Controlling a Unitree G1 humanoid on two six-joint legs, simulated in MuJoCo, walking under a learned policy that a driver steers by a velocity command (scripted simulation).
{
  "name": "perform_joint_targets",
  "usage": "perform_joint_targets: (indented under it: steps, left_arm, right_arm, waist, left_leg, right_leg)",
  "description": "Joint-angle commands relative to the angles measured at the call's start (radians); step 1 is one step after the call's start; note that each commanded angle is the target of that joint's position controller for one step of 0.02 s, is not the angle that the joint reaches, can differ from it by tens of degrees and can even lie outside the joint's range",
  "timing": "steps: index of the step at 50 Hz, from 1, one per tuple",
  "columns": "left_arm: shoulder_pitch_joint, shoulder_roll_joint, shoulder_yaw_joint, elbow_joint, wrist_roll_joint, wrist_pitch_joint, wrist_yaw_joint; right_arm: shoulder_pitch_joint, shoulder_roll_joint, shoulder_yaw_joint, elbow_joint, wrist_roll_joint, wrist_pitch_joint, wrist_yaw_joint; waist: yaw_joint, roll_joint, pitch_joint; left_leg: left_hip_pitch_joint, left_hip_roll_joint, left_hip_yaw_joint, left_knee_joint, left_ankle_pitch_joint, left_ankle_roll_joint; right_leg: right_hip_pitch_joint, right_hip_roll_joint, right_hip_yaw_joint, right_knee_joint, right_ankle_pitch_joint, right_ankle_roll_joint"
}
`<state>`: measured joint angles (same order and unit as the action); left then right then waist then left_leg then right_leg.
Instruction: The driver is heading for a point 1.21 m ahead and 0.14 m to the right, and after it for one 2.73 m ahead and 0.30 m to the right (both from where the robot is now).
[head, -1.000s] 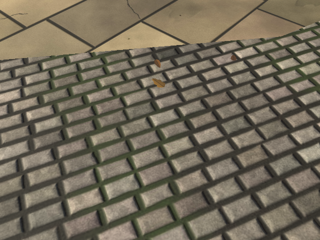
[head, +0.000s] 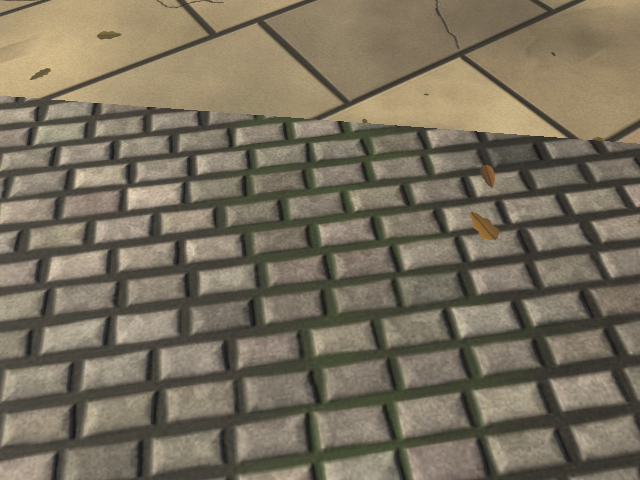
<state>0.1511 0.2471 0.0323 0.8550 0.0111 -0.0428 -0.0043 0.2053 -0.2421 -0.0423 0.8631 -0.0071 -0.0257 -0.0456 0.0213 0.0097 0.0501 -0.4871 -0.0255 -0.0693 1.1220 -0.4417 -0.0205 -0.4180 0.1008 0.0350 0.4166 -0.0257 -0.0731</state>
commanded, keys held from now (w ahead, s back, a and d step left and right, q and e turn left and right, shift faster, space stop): e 0.34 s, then no key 0.16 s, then w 0.22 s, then w+q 0.28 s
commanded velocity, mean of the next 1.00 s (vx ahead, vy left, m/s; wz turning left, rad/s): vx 0.16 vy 0.00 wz -0.20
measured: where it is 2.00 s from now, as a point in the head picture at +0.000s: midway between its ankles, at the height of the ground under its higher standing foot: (358, 336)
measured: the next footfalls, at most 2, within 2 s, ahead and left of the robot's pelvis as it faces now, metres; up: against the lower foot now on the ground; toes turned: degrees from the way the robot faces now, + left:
left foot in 0.24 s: +0.11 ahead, +0.14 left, +0.00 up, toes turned -13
right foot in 0.68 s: +0.02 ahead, -0.08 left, +0.00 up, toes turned -19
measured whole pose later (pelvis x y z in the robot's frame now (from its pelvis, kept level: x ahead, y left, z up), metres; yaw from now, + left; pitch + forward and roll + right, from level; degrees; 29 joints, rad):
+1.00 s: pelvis +0.13 -0.01 +0.01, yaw -12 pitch +2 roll -1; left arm 0.40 0.24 0.05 0.83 0.00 -0.09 0.00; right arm 0.20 -0.28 -0.06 0.78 0.02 -0.06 0.03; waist 0.05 0.05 0.00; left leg -0.73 0.08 -0.04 0.79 0.03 0.03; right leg 0.10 0.03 -0.11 0.17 -0.31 -0.02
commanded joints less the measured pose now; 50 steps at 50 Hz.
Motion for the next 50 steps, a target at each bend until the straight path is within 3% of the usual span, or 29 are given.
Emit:
perform_joint_targets:
  steps: [1, 4, 8, 11, 12, 13, 14, 15, 16, 17, 18, 21, 23, 25, 27, 29, 31, 33, 34, 35, 36, 37, 38, 40, 42, 44, 47, 50]
  left_arm:
    - [-0.027, 0.154, 0.043, -0.091, 0.007, 0.007, 0.019]
    - [-0.013, 0.180, 0.060, -0.115, -0.012, 0.023, 0.035]
    - [-0.001, 0.178, 0.070, -0.136, -0.022, 0.046, 0.048]
    - [-0.008, 0.163, 0.070, -0.158, -0.037, 0.066, 0.056]
    - [0.012, 0.131, 0.062, -0.165, -0.041, 0.070, 0.056]
    - [-0.005, 0.078, 0.054, -0.205, -0.049, 0.062, 0.051]
    - [0.002, 0.150, 0.075, -0.204, -0.024, 0.043, 0.046]
    - [0.059, 0.202, 0.094, -0.172, -0.021, 0.044, 0.040]
    - [0.108, 0.189, 0.096, -0.138, -0.019, 0.055, 0.040]
    - [0.131, 0.166, 0.092, -0.122, -0.014, 0.067, 0.044]
    - [0.133, 0.138, 0.084, -0.120, -0.013, 0.075, 0.043]
    - [0.067, 0.101, 0.065, -0.162, -0.027, 0.076, 0.045]
    - [0.026, 0.088, 0.056, -0.184, -0.027, 0.072, 0.047]
    - [0.011, 0.072, 0.044, -0.197, -0.023, 0.071, 0.041]
    - [-0.007, 0.058, 0.030, -0.204, -0.024, 0.068, 0.027]
    - [-0.021, 0.081, 0.033, -0.206, -0.030, 0.059, 0.017]
    - [0.006, 0.085, 0.035, -0.189, -0.037, 0.037, 0.008]
    - [0.101, 0.082, 0.042, -0.139, -0.036, 0.017, 0.005]
    - [0.195, 0.101, 0.049, -0.114, -0.037, 0.012, 0.010]
    - [0.325, 0.170, 0.063, -0.089, -0.028, 0.013, 0.021]
    - [0.344, 0.274, 0.092, -0.084, -0.017, 0.004, 0.008]
    - [0.289, 0.195, 0.073, -0.105, -0.015, -0.017, 0.004]
    - [0.231, 0.141, 0.058, -0.112, -0.016, -0.032, 0.003]
    - [0.166, 0.108, 0.047, -0.124, -0.023, -0.042, -0.003]
    - [0.184, 0.097, 0.047, -0.115, -0.005, -0.048, -0.001]
    - [0.206, 0.098, 0.050, -0.101, 0.002, -0.052, 0.002]
    - [0.198, 0.122, 0.051, -0.093, -0.004, -0.059, 0.007]
    - [0.242, 0.145, 0.055, -0.066, -0.017, -0.061, 0.015]
  right_arm:
    - [0.121, -0.065, -0.022, -0.028, 0.001, 0.008, -0.027]
    - [0.074, -0.075, -0.022, -0.047, 0.009, 0.015, -0.030]
    - [0.047, -0.092, -0.027, -0.061, 0.019, 0.008, -0.020]
    - [0.124, -0.111, -0.038, -0.044, 0.026, -0.007, -0.005]
    - [0.162, -0.168, -0.054, -0.045, 0.011, -0.008, -0.007]
    - [0.110, -0.263, -0.076, -0.063, -0.026, -0.004, -0.008]
    - [0.027, -0.218, -0.066, -0.104, -0.064, -0.010, -0.007]
    - [-0.048, -0.161, -0.050, -0.143, -0.055, -0.018, -0.013]
    - [-0.089, -0.135, -0.044, -0.159, -0.030, -0.022, -0.013]
    - [-0.099, -0.127, -0.039, -0.168, -0.009, -0.022, -0.014]
    - [-0.080, -0.121, -0.033, -0.165, -0.002, -0.020, -0.014]
    - [0.009, -0.120, -0.028, -0.142, -0.009, -0.006, -0.013]
    - [0.051, -0.134, -0.033, -0.130, -0.008, -0.001, -0.015]
    - [0.039, -0.152, -0.038, -0.131, -0.002, 0.002, -0.013]
    - [0.046, -0.175, -0.044, -0.126, 0.010, 0.001, -0.005]
    - [0.084, -0.205, -0.052, -0.106, 0.019, -0.001, 0.006]
    - [0.090, -0.209, -0.053, -0.094, 0.033, -0.006, 0.014]
    - [0.076, -0.179, -0.042, -0.085, 0.044, -0.013, 0.023]
    - [0.049, -0.123, -0.024, -0.092, 0.033, -0.024, 0.031]
    - [-0.010, -0.019, 0.007, -0.130, 0.003, -0.042, 0.049]
    - [-0.047, -0.091, -0.018, -0.181, 0.025, -0.063, 0.049]
    - [-0.074, -0.165, -0.038, -0.172, 0.040, -0.069, 0.051]
    - [-0.054, -0.171, -0.044, -0.155, 0.054, -0.067, 0.060]
    - [-0.021, -0.151, -0.043, -0.124, 0.039, -0.059, 0.063]
    - [-0.002, -0.106, -0.034, -0.109, 0.036, -0.059, 0.070]
    - [-0.015, -0.090, -0.029, -0.116, 0.039, -0.056, 0.069]
    - [-0.095, -0.069, -0.016, -0.161, 0.029, -0.054, 0.074]
    - [-0.185, -0.046, 0.001, -0.214, 0.028, -0.054, 0.094]
  waist:
    - [-0.042, -0.119, -0.138]
    - [-0.024, -0.134, -0.172]
    - [-0.020, -0.153, -0.156]
    - [-0.069, -0.151, -0.138]
    - [-0.073, -0.081, -0.150]
    - [-0.026, 0.231, -0.102]
    - [-0.019, 0.268, -0.096]
    - [0.017, 0.175, -0.112]
    - [0.035, 0.108, -0.115]
    - [0.031, 0.082, -0.113]
    - [0.017, 0.073, -0.099]
    - [-0.030, 0.108, -0.076]
    - [-0.057, 0.131, -0.085]
    - [-0.056, 0.144, -0.101]
    - [-0.076, 0.165, -0.106]
    - [-0.095, 0.193, -0.058]
    - [-0.074, 0.163, -0.029]
    - [-0.012, 0.119, -0.036]
    - [0.033, 0.085, -0.096]
    - [0.071, -0.145, -0.165]
    - [0.074, -0.282, -0.076]
    - [0.071, -0.162, 0.001]
    - [0.037, -0.162, 0.041]
    - [0.009, -0.138, 0.057]
    - [0.004, -0.111, 0.037]
    - [0.012, -0.093, 0.035]
    - [0.028, -0.094, 0.052]
    - [0.058, -0.080, 0.084]
  left_leg:
    - [0.057, -0.001, 0.014, -0.161, 0.024, -0.013]
    - [0.086, -0.013, -0.001, -0.289, 0.081, -0.023]
    - [0.128, -0.031, -0.009, -0.433, 0.112, -0.019]
    - [0.298, -0.016, 0.016, -0.700, 0.209, 0.025]
    - [0.413, 0.117, -0.083, -0.790, 0.172, 0.073]
    - [0.395, 0.343, -0.370, -0.884, 0.152, 0.205]
    - [0.300, 0.442, -0.473, -0.906, 0.270, 0.279]
    - [0.285, 0.396, -0.369, -0.873, 0.348, 0.259]
    - [0.286, 0.323, -0.256, -0.838, 0.392, 0.211]
    - [0.306, 0.290, -0.194, -0.822, 0.402, 0.187]
    - [0.295, 0.274, -0.153, -0.817, 0.452, 0.193]
    - [0.355, 0.241, -0.085, -0.818, 0.511, 0.226]
    - [0.427, 0.259, -0.091, -0.810, 0.541, 0.241]
    - [0.428, 0.270, -0.076, -0.804, 0.540, 0.244]
    - [0.361, 0.262, -0.070, -0.857, 0.251, 0.239]
    - [0.302, 0.279, -0.115, -0.900, 0.048, 0.246]
    - [0.272, 0.289, -0.138, -0.900, -0.017, 0.241]
    - [0.184, 0.252, -0.106, -0.831, 0.001, 0.203]
    - [0.069, 0.212, -0.053, -0.719, 0.022, 0.154]
    - [-0.135, 0.101, 0.095, -0.364, -0.066, 0.074]
    - [-0.374, 0.037, 0.111, -0.205, -0.163, 0.057]
    - [-0.425, 0.105, 0.034, -0.073, -0.094, 0.064]
    - [-0.459, 0.120, 0.005, -0.043, 0.019, 0.080]
    - [-0.445, 0.148, -0.009, -0.034, 0.167, 0.074]
    - [-0.397, 0.135, -0.015, -0.022, 0.280, 0.058]
    - [-0.387, 0.110, -0.028, -0.087, 0.353, 0.040]
    - [-0.294, 0.095, 0.024, -0.290, 0.492, 0.035]
    - [-0.256, 0.095, 0.073, -0.422, 0.530, 0.056]
  right_leg:
    - [0.034, -0.218, 0.298, -0.193, -0.143, -0.172]
    - [0.054, -0.231, 0.359, -0.201, -0.270, -0.160]
    - [0.072, -0.227, 0.427, -0.199, -0.321, -0.125]
    - [0.020, -0.166, 0.421, -0.151, -0.376, -0.060]
    - [-0.079, -0.107, 0.361, -0.025, -0.451, -0.005]
    - [-0.269, 0.054, 0.141, 0.262, -0.507, 0.032]
    - [-0.294, 0.012, 0.149, 0.486, -0.531, 0.067]
    - [-0.254, -0.002, 0.157, 0.619, -0.470, 0.079]
    - [-0.240, -0.001, 0.136, 0.694, -0.411, 0.095]
    - [-0.255, -0.006, 0.125, 0.771, -0.366, 0.112]
    - [-0.255, -0.012, 0.117, 0.834, -0.348, 0.128]
    - [-0.272, -0.023, 0.080, 0.769, -0.313, 0.160]
    - [-0.264, -0.041, 0.083, 0.653, -0.322, 0.175]
    - [-0.179, -0.077, 0.052, 0.519, -0.343, 0.177]
    - [-0.057, -0.103, -0.027, 0.374, -0.362, 0.157]
    - [0.007, -0.087, -0.079, 0.284, -0.406, 0.126]
    - [0.095, -0.077, -0.095, 0.122, -0.338, 0.070]
    - [0.304, -0.063, -0.100, -0.070, -0.234, 0.006]
    - [0.496, -0.139, -0.002, -0.071, -0.226, -0.019]
    - [0.678, -0.356, 0.273, -0.093, -0.147, -0.072]
    - [0.620, -0.522, 0.528, -0.193, -0.311, -0.227]
    - [0.570, -0.494, 0.499, -0.236, -0.430, -0.235]
    - [0.549, -0.439, 0.408, -0.258, -0.462, -0.187]
    - [0.507, -0.378, 0.258, -0.291, -0.295, -0.129]
    - [0.459, -0.337, 0.128, -0.296, -0.077, -0.111]
    - [0.440, -0.316, 0.031, -0.295, 0.041, -0.102]
    - [0.370, -0.297, -0.069, -0.318, 0.077, -0.084]
    - [0.390, -0.332, -0.111, -0.328, 0.081, -0.080]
